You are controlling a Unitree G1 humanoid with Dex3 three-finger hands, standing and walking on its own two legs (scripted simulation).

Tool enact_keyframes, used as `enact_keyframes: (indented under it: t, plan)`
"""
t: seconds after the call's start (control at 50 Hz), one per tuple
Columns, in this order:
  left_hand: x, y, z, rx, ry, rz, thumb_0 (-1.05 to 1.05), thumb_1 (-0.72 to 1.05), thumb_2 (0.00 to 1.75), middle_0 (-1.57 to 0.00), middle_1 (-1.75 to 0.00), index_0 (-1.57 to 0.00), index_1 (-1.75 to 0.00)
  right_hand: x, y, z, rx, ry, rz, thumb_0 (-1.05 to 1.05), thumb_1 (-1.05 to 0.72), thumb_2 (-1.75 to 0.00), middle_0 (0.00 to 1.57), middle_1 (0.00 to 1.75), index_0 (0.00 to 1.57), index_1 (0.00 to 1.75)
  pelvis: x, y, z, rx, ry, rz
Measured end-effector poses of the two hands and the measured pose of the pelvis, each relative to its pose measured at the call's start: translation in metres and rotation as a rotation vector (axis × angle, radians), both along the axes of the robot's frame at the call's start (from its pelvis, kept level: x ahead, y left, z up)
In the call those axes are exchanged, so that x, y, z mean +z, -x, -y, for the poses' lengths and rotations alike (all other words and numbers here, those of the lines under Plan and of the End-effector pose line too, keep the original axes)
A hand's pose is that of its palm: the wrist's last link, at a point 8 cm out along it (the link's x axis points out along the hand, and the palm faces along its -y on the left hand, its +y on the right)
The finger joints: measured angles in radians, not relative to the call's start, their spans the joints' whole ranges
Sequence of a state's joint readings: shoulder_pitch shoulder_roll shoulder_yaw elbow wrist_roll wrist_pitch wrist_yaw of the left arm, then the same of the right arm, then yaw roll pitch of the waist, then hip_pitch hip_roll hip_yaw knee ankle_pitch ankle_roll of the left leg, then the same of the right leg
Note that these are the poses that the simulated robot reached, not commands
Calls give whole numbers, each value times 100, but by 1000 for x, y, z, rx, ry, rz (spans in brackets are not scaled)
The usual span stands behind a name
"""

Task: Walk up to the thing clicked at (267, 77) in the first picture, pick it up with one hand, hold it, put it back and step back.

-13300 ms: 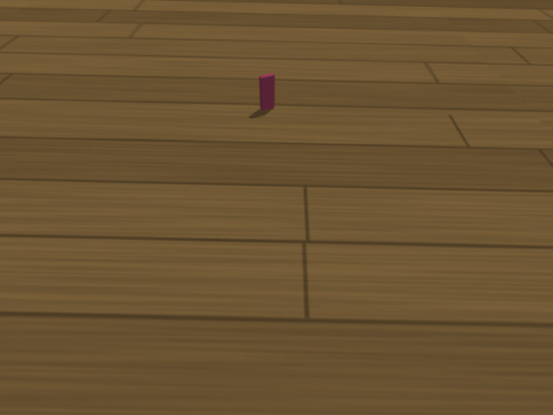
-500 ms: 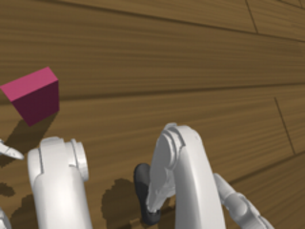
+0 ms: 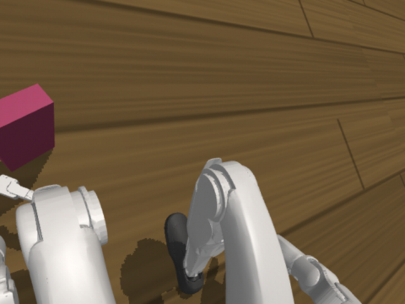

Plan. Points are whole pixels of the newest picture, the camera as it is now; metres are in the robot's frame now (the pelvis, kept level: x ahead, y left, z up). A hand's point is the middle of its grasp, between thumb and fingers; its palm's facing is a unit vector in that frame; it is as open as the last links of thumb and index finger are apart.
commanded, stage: close in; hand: left
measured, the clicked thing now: (22, 135) +0.44 +0.23 -0.17
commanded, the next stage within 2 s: rest palm in 0.14 s
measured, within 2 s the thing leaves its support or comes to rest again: leaves its support in 1.98 s
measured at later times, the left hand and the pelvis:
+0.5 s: hand (20, 152) +0.41 +0.23 -0.16, palm faces +0.17 -0.98 -0.01, open 17.1 cm; pelvis +0.00 +0.00 +0.00, yaw -1 degrees
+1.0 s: hand (17, 149) +0.41 +0.23 -0.16, palm faces +0.18 -0.98 -0.01, open 12.1 cm; pelvis +0.00 +0.00 +0.00, yaw -2 degrees
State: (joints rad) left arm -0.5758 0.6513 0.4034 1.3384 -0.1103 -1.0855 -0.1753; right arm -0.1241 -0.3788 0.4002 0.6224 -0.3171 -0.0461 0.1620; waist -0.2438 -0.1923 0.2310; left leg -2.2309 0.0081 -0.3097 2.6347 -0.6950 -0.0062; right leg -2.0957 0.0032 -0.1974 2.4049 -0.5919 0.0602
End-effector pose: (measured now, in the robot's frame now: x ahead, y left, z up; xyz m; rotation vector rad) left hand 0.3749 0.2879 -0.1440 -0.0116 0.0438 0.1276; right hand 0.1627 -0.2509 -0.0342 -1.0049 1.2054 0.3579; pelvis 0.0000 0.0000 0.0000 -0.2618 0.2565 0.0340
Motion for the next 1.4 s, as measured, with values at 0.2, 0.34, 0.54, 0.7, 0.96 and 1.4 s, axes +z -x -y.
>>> enact_keyframes:
  t: [0.2, 0.34, 0.54, 0.7, 0.96, 1.4]
  plan:
    - [-5, -3, 8, 13, -9, 6, -1, -57, 0, -8, -5, -7, -4, -3, 2, -2, 6, 3, -37, 0, -93, -90, 20, 30, 20, 30, 1, -2, 0, -5, 7, -4]
    - [-7, -3, 12, 27, -15, 7, -1, -54, 2, -8, -4, -7, -3, -3, -1, -1, 13, 6, -45, 0, -93, -90, 20, 30, 20, 30, 1, -2, 1, -8, 9, -6]
    - [-13, -3, 11, 47, -19, 10, -1, -42, 6, -12, -5, -10, -5, 0, -4, -3, 28, 20, -49, 0, -92, -90, 20, 30, 20, 30, 1, -2, 0, -15, 17, -2]
    - [-16, -6, 9, 44, -24, 8, -1, -23, 15, -23, -13, -20, -13, 2, -5, -3, 38, 34, -60, 0, -91, -90, 20, 30, 20, 30, 2, -2, -1, -17, 23, 1]
    - [-15, -9, 7, 53, -25, 19, 0, 4, 32, -38, -28, -36, -28, 4, -2, -5, 32, 41, -64, 0, -91, -90, 20, 30, 20, 30, 2, -1, -2, -22, 30, 4]
    - [-16, -17, 5, 60, -20, 22, 0, 34, 60, -71, -60, -68, -60, 7, 3, -8, 36, 53, -75, 0, -90, -89, 20, 30, 20, 30, 4, 0, -4, -26, 38, 8]
